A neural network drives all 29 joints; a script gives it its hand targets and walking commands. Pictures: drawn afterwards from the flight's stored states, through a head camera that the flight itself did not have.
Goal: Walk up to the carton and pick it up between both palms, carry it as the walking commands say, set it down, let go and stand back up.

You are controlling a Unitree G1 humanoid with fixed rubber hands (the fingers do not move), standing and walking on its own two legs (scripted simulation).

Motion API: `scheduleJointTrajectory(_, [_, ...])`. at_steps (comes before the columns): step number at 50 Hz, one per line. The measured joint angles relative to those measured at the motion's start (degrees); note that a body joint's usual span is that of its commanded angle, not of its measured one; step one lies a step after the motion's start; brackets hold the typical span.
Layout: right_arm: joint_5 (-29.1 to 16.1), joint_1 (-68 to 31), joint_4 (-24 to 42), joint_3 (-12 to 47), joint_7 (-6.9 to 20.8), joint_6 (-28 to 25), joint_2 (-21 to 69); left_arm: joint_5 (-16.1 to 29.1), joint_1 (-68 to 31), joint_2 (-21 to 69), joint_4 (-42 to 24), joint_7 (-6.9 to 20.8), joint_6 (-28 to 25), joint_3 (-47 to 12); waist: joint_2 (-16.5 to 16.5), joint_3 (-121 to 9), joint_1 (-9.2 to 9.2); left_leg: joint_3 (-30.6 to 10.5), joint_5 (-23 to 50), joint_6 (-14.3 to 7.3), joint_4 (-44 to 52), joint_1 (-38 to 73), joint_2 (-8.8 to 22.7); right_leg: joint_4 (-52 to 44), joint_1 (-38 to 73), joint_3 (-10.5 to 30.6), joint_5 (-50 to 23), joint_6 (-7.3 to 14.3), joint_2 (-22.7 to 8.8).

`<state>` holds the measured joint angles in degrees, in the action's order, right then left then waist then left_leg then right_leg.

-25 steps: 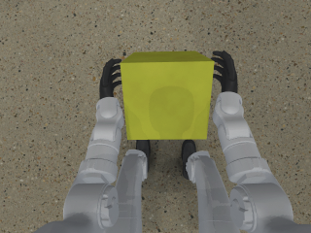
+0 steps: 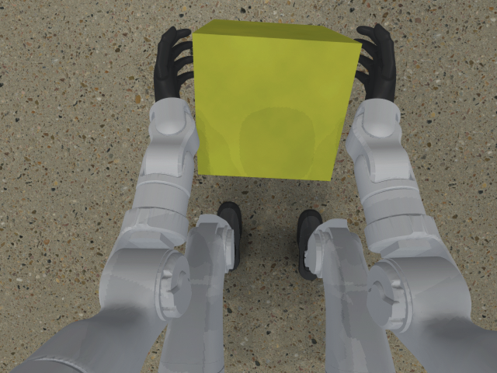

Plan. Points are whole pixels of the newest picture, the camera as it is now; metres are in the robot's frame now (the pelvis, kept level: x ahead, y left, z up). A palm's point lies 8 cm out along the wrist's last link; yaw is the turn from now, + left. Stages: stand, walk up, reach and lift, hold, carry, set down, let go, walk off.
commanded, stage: set down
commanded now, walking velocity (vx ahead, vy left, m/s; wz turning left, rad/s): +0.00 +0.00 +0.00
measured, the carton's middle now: (266, 92) +0.49 +0.02 -0.25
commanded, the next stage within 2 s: none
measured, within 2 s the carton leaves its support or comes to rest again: neither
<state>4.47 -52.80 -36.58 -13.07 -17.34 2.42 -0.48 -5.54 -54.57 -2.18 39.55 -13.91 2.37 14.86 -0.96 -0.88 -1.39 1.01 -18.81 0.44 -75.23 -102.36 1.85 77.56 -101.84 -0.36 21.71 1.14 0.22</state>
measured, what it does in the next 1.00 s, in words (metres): lowers itself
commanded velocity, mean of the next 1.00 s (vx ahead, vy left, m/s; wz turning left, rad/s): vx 0.00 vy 0.00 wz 0.00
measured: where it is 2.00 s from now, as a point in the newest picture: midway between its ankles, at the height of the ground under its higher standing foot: (269, 252)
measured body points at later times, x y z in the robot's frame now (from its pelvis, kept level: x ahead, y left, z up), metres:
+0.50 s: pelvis -0.02 +0.00 -0.10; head +0.31 -0.01 +0.21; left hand +0.51 +0.16 -0.22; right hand +0.51 -0.14 -0.23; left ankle +0.11 +0.13 -0.56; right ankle +0.09 -0.11 -0.56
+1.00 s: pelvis -0.01 +0.00 -0.15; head +0.36 -0.01 +0.10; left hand +0.53 +0.16 -0.32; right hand +0.52 -0.14 -0.33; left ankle +0.11 +0.13 -0.56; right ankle +0.09 -0.11 -0.56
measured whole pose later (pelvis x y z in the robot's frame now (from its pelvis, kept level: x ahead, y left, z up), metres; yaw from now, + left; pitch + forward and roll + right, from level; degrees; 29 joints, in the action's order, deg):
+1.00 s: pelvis -0.01 +0.00 -0.15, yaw +1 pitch +52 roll +3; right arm 7.6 -72.9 -38.8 -23.5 -11.9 16.6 -3.3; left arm -7.4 -74.3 -4.9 40.2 -8.4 17.9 23.9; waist -1.0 4.1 -1.4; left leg 0.9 -24.9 0.8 -104.0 -131.5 1.8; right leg 107.0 -131.5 0.5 27.9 1.1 1.0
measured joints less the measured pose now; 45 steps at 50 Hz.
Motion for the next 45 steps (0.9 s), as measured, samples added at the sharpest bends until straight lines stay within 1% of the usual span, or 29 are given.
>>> scheduleJointTrajectory(7, [-0.20, -0.64, -0.22, -0.25, 0.96, 2.32, -0.18, 0.01, 0.26, -0.01, 0.05, 0.97, 2.31, 0.52, 0.00, -2.83, -0.04, -0.03, -1.66, 0.00, -5.29, -5.89, 0.00, 5.68, -6.12, 0.13, 1.84, 0.00, 0.03])
scheduleJointTrajectory(12, [-0.20, -3.88, -1.45, -2.96, 2.27, 3.99, -0.19, 0.01, -2.33, -0.06, 0.28, 1.88, 4.85, 2.18, 0.00, -3.42, -0.13, -0.03, -2.32, 0.20, -9.59, -10.23, 0.00, 10.32, -10.66, 0.32, 2.62, 0.00, 0.13])
scheduleJointTrajectory(15, [-0.20, -6.09, -1.46, -4.11, 2.51, 5.29, -0.23, 0.01, -4.85, -0.49, 0.28, 2.44, 6.73, 3.32, 0.00, -3.45, -0.11, -0.04, -2.61, 0.26, -12.39, -13.01, 0.00, 13.22, -13.56, 0.44, 2.88, 0.00, 0.24])
scheduleJointTrajectory(19, [-0.20, -9.24, -1.67, -6.24, 3.29, 7.68, -0.25, 0.02, -8.53, -0.96, 0.29, 3.95, 9.50, 5.88, 0.00, -3.39, -0.14, -0.04, -2.91, 0.34, -15.73, -16.56, 0.00, 16.65, -17.25, 0.63, 3.15, 0.00, 0.48])
scheduleJointTrajectory(24, [-0.08, -12.21, -1.75, -7.14, 3.37, 10.95, -1.01, -0.22, -11.80, -1.64, 0.43, 4.78, 12.42, 6.94, 0.00, -3.28, -0.15, -0.05, -3.24, 0.35, -18.92, -20.03, 0.00, 19.79, -20.74, 0.75, 3.38, 0.00, 0.63])
scheduleJointTrajectory(26, [0.39, -13.15, -1.89, -7.58, 3.51, 12.39, -1.09, -0.71, -12.34, -1.64, 0.71, 5.91, 13.36, 8.23, 0.00, -3.16, -0.17, -0.05, -3.50, 0.35, -19.87, -20.96, 0.00, 20.71, -21.66, 0.78, 3.63, 0.00, 0.67])
scheduleJointTrajectory(30, [2.18, -14.36, -2.21, -9.30, 4.81, 14.15, -1.12, -1.43, -12.94, -1.67, 0.69, 7.26, 15.00, 8.99, 0.00, -3.14, -0.17, -0.06, -3.95, 0.35, -20.91, -22.71, 0.00, 21.67, -23.35, 0.81, 4.05, -0.01, 0.71])
scheduleJointTrajectory(34, [2.23, -15.28, -2.19, -9.66, 4.87, 14.32, -1.33, -1.88, -14.18, -1.75, 0.67, 6.81, 15.44, 9.06, -0.01, -2.75, -0.19, -0.07, -4.41, 0.35, -21.91, -24.56, 0.00, 22.61, -25.16, 0.83, 4.49, -0.01, 0.74])
scheduleJointTrajectory(38, [2.23, -16.97, -2.20, -9.66, 4.87, 14.34, -1.57, -1.88, -15.88, -1.96, 0.67, 5.07, 15.44, 9.06, -0.05, -0.71, -0.27, -0.09, -5.12, 0.35, -23.59, -25.32, 0.00, 24.29, -25.91, 0.84, 5.21, -0.01, 0.76])
scheduleJointTrajectory(45, [2.74, -18.75, -2.19, -9.96, 4.95, 14.39, -1.92, -1.88, -17.08, -2.42, 0.68, 5.27, 15.42, 9.07, -0.04, -0.07, -0.30, -0.13, -6.02, 0.35, -26.88, -29.03, 0.00, 27.56, -29.57, 0.84, 6.12, -0.01, 0.78])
